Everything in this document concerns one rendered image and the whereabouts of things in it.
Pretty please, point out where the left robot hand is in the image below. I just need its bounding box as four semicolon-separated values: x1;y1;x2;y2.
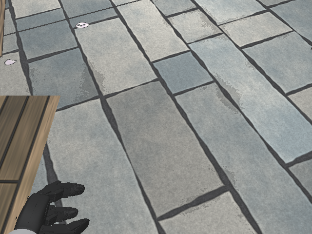
14;180;90;234

